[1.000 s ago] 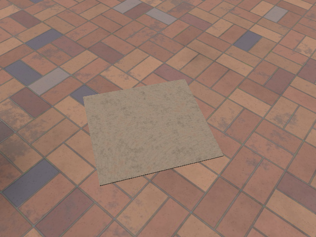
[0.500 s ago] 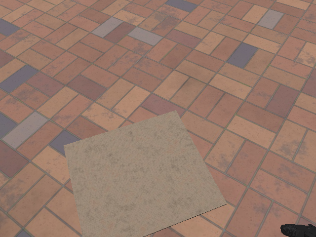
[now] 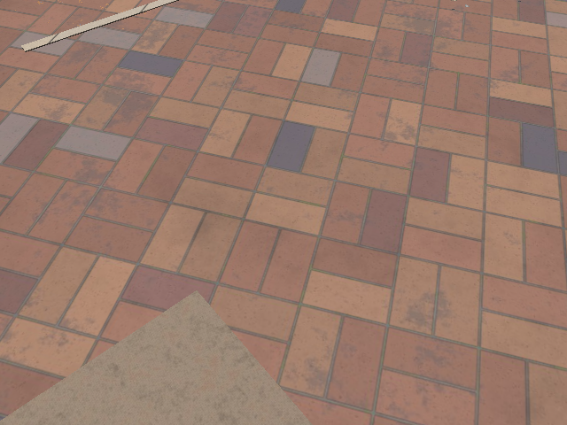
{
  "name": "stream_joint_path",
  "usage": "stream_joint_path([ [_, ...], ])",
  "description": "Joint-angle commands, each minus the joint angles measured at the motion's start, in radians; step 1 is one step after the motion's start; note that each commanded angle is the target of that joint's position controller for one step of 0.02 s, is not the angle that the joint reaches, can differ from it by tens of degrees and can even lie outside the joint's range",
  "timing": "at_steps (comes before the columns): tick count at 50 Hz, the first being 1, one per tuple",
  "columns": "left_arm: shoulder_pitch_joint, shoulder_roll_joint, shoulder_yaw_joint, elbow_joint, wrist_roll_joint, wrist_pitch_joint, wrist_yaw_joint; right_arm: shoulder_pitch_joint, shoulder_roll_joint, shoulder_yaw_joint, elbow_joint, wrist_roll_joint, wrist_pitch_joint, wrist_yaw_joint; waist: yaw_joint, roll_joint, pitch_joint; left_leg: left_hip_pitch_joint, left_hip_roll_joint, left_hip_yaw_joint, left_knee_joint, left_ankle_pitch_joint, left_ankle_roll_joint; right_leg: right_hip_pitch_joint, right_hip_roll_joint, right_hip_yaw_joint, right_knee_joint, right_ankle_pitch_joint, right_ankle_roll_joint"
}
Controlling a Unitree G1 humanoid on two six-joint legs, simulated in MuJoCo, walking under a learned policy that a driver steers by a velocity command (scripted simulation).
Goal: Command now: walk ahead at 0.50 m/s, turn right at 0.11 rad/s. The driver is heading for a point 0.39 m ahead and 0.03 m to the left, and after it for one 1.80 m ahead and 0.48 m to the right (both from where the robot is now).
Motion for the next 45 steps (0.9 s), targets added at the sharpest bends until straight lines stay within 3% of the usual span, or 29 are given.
stream_joint_path([
  [1,-0.105,0.041,0.004,-0.092,-0.008,-0.019,-0.011,-0.018,-0.179,-0.037,-0.050,0.011,-0.007,-0.004,0.011,0.124,0.020,-0.041,0.253,-0.144,-0.084,0.238,0.160,0.072,0.030,-0.035,-0.100,0.081,-0.003],
  [3,-0.141,0.053,0.007,-0.112,-0.012,-0.023,-0.019,0.003,-0.186,-0.038,-0.034,0.015,0.003,-0.006,0.012,0.130,0.030,0.014,0.281,-0.157,-0.056,0.254,0.147,0.072,0.039,-0.036,-0.142,0.036,-0.024],
  [5,-0.119,0.074,0.015,-0.113,-0.011,-0.028,-0.024,0.003,-0.200,-0.041,-0.022,0.015,0.015,-0.011,0.043,0.140,0.017,0.055,0.297,-0.158,-0.003,0.335,0.127,0.136,0.056,-0.049,-0.187,-0.018,-0.052],
  [6,-0.051,0.094,0.027,-0.095,-0.007,-0.029,-0.022,-0.013,-0.205,-0.040,-0.022,0.017,0.020,-0.014,0.090,0.136,-0.020,0.051,0.276,-0.129,0.078,0.467,0.108,0.248,0.079,-0.072,-0.227,-0.013,-0.072],
  [7,0.076,0.136,0.050,-0.057,-0.001,-0.028,-0.014,-0.008,-0.186,-0.032,-0.023,0.013,0.022,-0.017,0.148,0.116,-0.105,0.008,0.229,-0.083,0.235,0.564,0.082,0.445,0.088,-0.079,-0.239,-0.002,-0.101],
  [8,0.261,0.210,0.072,-0.027,0.012,-0.024,-0.002,-0.020,-0.139,-0.009,-0.052,-0.010,0.018,-0.020,0.223,0.023,-0.251,-0.175,0.175,-0.033,0.526,0.368,0.039,0.734,-0.087,0.109,-0.204,0.049,-0.170],
  [9,0.315,0.289,0.088,-0.009,0.015,-0.016,-0.002,0.096,-0.026,0.027,-0.071,-0.007,-0.002,-0.016,0.176,-0.244,-0.363,-0.570,0.015,-0.010,0.869,-0.266,-0.021,1.038,-0.314,0.542,-0.290,-0.116,-0.324],
  [10,0.332,0.193,0.066,-0.008,0.005,-0.012,-0.002,0.050,-0.123,0.005,-0.053,0.014,-0.016,-0.012,0.218,-0.153,-0.341,-0.687,0.047,-0.134,1.000,-0.367,-0.016,1.005,-0.313,0.626,-0.360,-0.253,-0.318],
  [11,0.273,0.158,0.051,-0.010,0.003,-0.015,-0.001,-0.034,-0.167,-0.010,-0.077,0.034,-0.020,-0.008,0.209,-0.101,-0.198,-0.738,0.088,-0.131,1.018,-0.282,-0.007,0.885,-0.281,0.478,-0.380,-0.226,-0.273],
  [12,0.208,0.131,0.042,-0.015,0.008,-0.017,-0.002,-0.078,-0.158,-0.009,-0.083,0.028,-0.018,-0.011,0.178,-0.044,-0.133,-0.705,0.129,-0.110,0.977,-0.197,-0.010,0.761,-0.236,0.364,-0.405,-0.156,-0.245],
  [13,0.156,0.101,0.034,-0.015,0.013,-0.020,-0.006,-0.100,-0.147,-0.012,-0.085,0.014,-0.009,-0.013,0.150,-0.033,-0.073,-0.675,0.152,-0.105,0.927,-0.143,-0.017,0.655,-0.201,0.285,-0.442,-0.096,-0.232],
  [14,0.125,0.082,0.029,-0.013,0.020,-0.028,-0.008,-0.081,-0.133,-0.015,-0.079,0.012,0.005,-0.013,0.116,-0.055,-0.053,-0.615,0.174,-0.115,0.900,-0.101,-0.022,0.578,-0.178,0.222,-0.479,-0.055,-0.219],
  [15,0.110,0.078,0.032,-0.006,0.021,-0.036,-0.010,-0.061,-0.111,-0.012,-0.071,0.014,0.019,-0.013,0.098,-0.061,-0.043,-0.574,0.177,-0.116,0.887,-0.076,-0.027,0.527,-0.169,0.180,-0.512,-0.029,-0.218],
  [17,0.119,0.098,0.038,0.021,0.013,-0.050,-0.012,-0.080,-0.085,-0.007,-0.084,0.000,0.031,-0.016,0.076,-0.032,-0.017,-0.569,0.186,-0.100,0.834,-0.036,-0.039,0.471,-0.159,0.144,-0.552,0.056,-0.242],
  [20,0.146,0.125,0.046,0.049,0.003,-0.044,-0.003,-0.179,-0.069,0.001,-0.118,-0.017,0.023,-0.014,0.085,-0.002,0.015,-0.616,0.191,-0.078,0.659,0.100,-0.056,0.480,-0.134,0.096,-0.571,0.136,-0.249],
  [23,0.193,0.148,0.053,0.072,-0.006,-0.030,0.009,-0.300,-0.048,0.012,-0.145,-0.012,0.006,-0.001,0.125,0.003,0.037,-0.556,0.151,-0.054,0.438,0.246,-0.063,0.469,-0.093,0.047,-0.567,0.118,-0.219],
  [27,0.276,0.171,0.060,0.111,-0.020,-0.013,0.017,-0.418,-0.067,0.011,-0.182,0.001,-0.009,0.019,0.158,-0.012,0.046,-0.496,0.111,-0.060,0.298,0.275,-0.059,0.521,-0.125,0.093,-0.515,0.051,-0.203],
  [30,0.279,0.184,0.066,0.124,-0.019,0.001,0.026,-0.395,-0.113,-0.005,-0.181,0.003,-0.023,0.024,0.122,-0.044,0.026,-0.405,0.094,-0.067,0.235,0.187,-0.030,0.572,-0.153,0.148,-0.436,0.052,-0.172],
  [31,0.270,0.182,0.065,0.124,-0.018,0.006,0.028,-0.337,-0.128,-0.014,-0.165,0.002,-0.026,0.021,0.085,-0.048,-0.001,-0.311,0.082,-0.050,0.207,0.164,-0.014,0.564,-0.136,0.142,-0.374,0.101,-0.155],
  [32,0.275,0.154,0.055,0.123,-0.011,0.008,0.028,-0.217,-0.169,-0.036,-0.131,-0.004,-0.028,0.012,0.033,-0.033,-0.080,-0.125,0.085,-0.044,0.198,0.158,0.015,0.523,-0.080,0.109,-0.231,0.163,-0.128],
  [33,0.268,0.091,0.031,0.094,0.009,0.006,0.027,-0.052,-0.235,-0.055,-0.111,-0.023,-0.027,0.000,-0.033,0.064,-0.235,0.152,0.250,-0.197,0.239,0.173,0.075,0.361,-0.008,0.056,0.062,-0.011,-0.088],
  [34,0.387,-0.011,0.003,0.064,-0.009,-0.009,0.027,0.004,-0.306,-0.073,-0.093,-0.030,-0.012,0.001,0.016,0.349,-0.366,0.458,0.474,-0.613,0.144,-0.047,0.211,-0.006,0.129,-0.020,0.401,-0.476,-0.028],
  [35,0.362,0.087,0.025,0.080,-0.030,-0.016,0.027,-0.001,-0.211,-0.049,-0.101,-0.023,-0.010,0.003,-0.009,0.286,-0.338,0.413,0.461,-0.707,0.066,-0.204,0.209,-0.106,0.087,0.090,0.546,-0.520,-0.025],
  [36,0.279,0.145,0.044,0.061,-0.042,-0.014,0.027,-0.055,-0.157,-0.033,-0.104,-0.016,-0.010,0.001,-0.008,0.221,-0.202,0.301,0.432,-0.554,0.048,-0.203,0.169,-0.156,0.048,0.085,0.577,-0.437,-0.030],
  [37,0.240,0.137,0.045,0.056,-0.036,-0.009,0.031,-0.115,-0.130,-0.024,-0.105,-0.017,-0.010,0.001,0.020,0.166,-0.135,0.184,0.394,-0.442,0.026,-0.115,0.148,-0.128,0.009,0.064,0.559,-0.357,-0.026],
  [39,0.226,0.109,0.052,0.051,-0.023,0.010,0.029,-0.192,-0.083,-0.013,-0.096,-0.027,-0.015,0.002,0.074,0.179,-0.051,0.011,0.335,-0.279,-0.035,0.024,0.132,-0.047,-0.041,0.063,0.488,-0.264,-0.019],
  [41,0.222,0.070,0.047,0.042,-0.025,0.033,0.024,-0.213,-0.087,-0.021,-0.083,-0.026,-0.026,0.001,0.094,0.167,-0.023,-0.059,0.328,-0.189,-0.087,0.101,0.145,-0.012,-0.054,0.051,0.459,-0.226,-0.012],
  [45,0.145,0.053,0.044,0.001,-0.014,0.048,0.018,-0.198,-0.130,-0.040,-0.050,-0.026,-0.032,-0.011,0.092,0.116,0.016,-0.048,0.333,-0.053,-0.130,0.205,0.158,-0.067,-0.061,0.054,0.313,-0.083,0.003],
])
Velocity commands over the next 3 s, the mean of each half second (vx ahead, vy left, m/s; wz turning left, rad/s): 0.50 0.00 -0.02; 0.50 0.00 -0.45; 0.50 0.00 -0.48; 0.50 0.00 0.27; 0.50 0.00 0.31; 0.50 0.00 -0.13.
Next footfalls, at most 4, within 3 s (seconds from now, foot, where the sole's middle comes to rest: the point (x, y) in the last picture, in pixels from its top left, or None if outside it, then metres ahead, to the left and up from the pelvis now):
0.16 right None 0.24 -0.14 -0.78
0.66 left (221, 414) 0.52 0.11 -0.78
1.18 right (347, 327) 0.71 -0.22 -0.78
1.72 left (315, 214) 1.09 -0.18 -0.78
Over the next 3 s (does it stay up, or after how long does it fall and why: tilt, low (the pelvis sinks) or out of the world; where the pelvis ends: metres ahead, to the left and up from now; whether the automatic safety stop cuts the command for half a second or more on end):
stays up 1.58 -0.33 0.00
